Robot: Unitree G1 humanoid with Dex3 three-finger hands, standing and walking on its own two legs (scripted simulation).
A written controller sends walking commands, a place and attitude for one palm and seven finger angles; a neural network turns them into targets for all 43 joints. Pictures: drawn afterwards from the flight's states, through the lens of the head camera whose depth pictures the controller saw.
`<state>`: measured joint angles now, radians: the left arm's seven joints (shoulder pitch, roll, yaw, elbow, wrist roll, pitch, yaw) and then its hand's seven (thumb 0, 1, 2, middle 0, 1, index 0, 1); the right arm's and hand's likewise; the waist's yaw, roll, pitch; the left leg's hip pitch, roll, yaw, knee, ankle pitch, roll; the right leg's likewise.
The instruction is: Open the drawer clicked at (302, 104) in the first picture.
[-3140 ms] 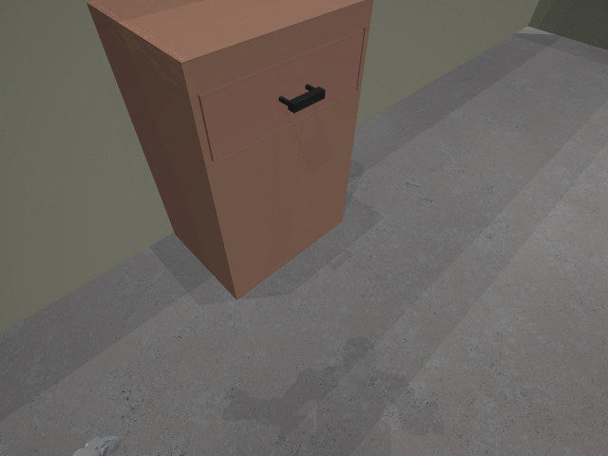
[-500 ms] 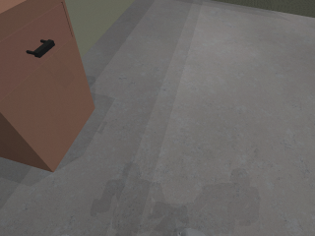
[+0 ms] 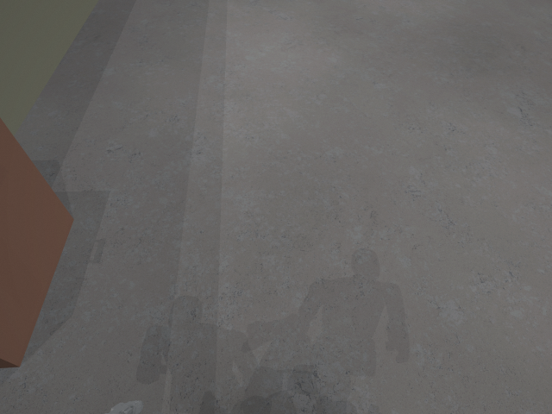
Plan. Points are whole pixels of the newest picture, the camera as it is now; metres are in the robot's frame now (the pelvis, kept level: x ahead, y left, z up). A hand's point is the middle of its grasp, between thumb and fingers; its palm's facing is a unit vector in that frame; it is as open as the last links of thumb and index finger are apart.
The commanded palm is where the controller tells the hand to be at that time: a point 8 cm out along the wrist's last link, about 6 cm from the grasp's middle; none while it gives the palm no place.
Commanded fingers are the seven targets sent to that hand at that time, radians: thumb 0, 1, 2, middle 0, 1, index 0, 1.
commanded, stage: walk around to get in front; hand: left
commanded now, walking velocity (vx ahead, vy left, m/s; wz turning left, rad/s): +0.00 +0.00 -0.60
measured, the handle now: out of the picture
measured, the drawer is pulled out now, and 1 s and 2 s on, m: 0.00 0.00 0.00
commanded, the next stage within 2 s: walk to a spot facing it in 1.54 s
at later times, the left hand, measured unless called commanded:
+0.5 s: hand out of the picture +0.14 +0.14 -0.15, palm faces -0.27 -0.93 -0.24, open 7.4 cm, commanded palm none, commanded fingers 0.00 0.90 0.90 -0.20 -0.30 -0.20 -0.30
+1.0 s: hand (215, 314) +0.31 +0.13 -0.16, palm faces -0.52 -0.84 -0.17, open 7.4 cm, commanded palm none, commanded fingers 0.00 0.90 0.90 -0.20 -0.30 -0.20 -0.30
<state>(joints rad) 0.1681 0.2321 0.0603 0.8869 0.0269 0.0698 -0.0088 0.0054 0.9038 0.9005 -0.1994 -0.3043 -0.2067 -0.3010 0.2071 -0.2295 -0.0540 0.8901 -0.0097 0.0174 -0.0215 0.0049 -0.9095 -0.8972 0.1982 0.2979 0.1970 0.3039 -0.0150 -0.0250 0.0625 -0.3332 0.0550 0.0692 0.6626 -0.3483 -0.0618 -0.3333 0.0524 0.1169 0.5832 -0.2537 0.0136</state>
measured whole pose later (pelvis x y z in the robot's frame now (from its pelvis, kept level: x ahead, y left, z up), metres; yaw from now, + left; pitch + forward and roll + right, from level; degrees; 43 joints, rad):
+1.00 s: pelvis +0.16 -0.03 +0.01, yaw -36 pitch -1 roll -2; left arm 0.27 0.25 0.11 0.98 0.04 0.04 -0.05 0.01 0.91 0.90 -0.19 -0.30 -0.20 -0.30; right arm 0.28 -0.15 -0.03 0.94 -0.03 -0.07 -0.01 0.00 -0.91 -0.90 0.20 0.30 0.20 0.30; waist 0.02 -0.04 0.03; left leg -0.19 0.11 0.23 0.48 -0.27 0.01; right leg -0.53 -0.04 -0.05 1.21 -0.28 0.00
